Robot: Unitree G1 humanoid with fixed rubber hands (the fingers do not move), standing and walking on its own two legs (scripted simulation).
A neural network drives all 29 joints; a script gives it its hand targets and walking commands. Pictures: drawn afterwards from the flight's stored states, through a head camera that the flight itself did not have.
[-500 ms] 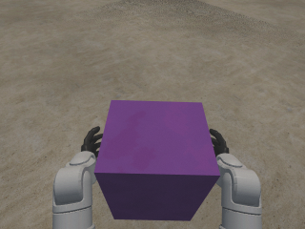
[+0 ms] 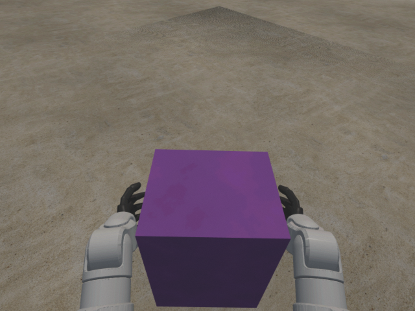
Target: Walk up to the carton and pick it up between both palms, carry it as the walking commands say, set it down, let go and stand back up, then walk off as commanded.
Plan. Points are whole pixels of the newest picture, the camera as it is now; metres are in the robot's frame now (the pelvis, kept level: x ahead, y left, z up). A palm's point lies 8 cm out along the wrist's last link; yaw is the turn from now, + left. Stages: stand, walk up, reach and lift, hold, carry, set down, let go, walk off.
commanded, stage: carry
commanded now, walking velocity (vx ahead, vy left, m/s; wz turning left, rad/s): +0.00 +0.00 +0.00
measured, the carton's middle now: (209, 233) +0.28 +0.00 +0.00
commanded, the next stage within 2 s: none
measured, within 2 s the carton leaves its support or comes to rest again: neither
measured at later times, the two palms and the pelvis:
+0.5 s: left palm (125, 247) +0.22 +0.16 +0.04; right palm (298, 250) +0.23 -0.16 +0.05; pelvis -0.04 +0.00 +0.00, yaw +0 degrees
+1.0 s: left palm (185, 269) +0.17 +0.04 +0.08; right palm (386, 284) +0.16 -0.27 +0.08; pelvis -0.10 -0.10 -0.01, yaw +0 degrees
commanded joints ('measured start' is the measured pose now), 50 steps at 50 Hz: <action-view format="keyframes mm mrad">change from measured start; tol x16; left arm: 1 -518 -807 -668 -107 -296 -66 -226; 24 -399 -708 -579 17 -175 -229 -209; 29 -448 -798 -890 -481 -442 -17 -198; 50 -503 -863 -770 -350 -424 210 -221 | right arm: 1 -484 812 642 -105 311 -56 229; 24 -373 700 548 1 175 -224 212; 29 -372 774 803 -476 413 -21 190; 50 -532 844 798 -428 501 225 241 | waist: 1 2 -5 -155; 40 -4 222 -163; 43 6 4 -153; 44 28 -290 -132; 50 16 -74 -145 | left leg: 1 95 155 -157 -126 221 -12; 27 100 279 -276 -200 28 5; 34 284 452 -404 -157 499 80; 42 -39 327 -220 -132 -58 -83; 45 -294 92 -19 497 -335 -171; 50 -252 133 -43 479 -241 -142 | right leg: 1 20 -43 57 -71 134 -47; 24 -18 -15 57 -80 72 -56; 36 -274 72 91 171 -160 -37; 42 -28 98 55 -111 -50 -64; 44 -5 -154 357 -327 -187 -168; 50 -49 -111 139 -144 215 -229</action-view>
